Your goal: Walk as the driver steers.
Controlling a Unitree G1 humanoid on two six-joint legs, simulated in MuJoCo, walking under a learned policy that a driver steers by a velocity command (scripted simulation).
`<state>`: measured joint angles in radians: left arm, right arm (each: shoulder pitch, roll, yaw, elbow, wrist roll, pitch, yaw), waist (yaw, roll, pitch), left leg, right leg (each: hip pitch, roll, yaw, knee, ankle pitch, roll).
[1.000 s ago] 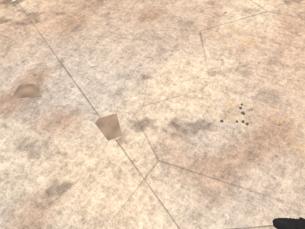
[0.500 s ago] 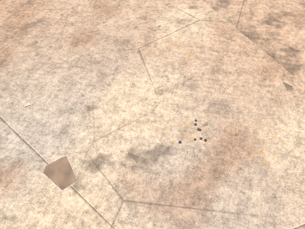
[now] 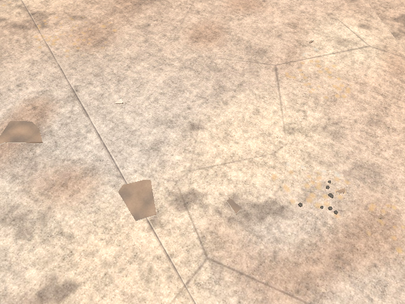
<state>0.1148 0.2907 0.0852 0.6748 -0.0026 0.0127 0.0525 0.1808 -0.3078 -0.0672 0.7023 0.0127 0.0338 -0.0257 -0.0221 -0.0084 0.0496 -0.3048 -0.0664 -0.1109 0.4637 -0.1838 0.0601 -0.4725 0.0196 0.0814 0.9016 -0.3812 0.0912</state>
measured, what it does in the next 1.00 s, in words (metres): steps on the spot: right foot, then left foot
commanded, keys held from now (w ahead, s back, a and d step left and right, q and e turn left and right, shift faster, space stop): q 0.20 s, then no key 0.60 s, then w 0.20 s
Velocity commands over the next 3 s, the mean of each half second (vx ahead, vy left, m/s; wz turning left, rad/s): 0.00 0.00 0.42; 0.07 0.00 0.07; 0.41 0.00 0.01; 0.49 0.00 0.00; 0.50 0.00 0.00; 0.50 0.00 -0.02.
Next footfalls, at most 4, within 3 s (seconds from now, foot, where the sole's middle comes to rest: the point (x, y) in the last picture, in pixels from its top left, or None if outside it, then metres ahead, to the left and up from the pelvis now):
0.18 right None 0.06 -0.15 -0.78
0.52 left None -0.01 0.11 -0.78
1.08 right None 0.12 -0.11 -0.78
1.60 left None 0.44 0.16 -0.78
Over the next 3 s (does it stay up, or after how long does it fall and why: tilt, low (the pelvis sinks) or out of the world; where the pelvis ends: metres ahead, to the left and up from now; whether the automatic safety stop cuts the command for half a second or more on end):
stays up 1.04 0.20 0.01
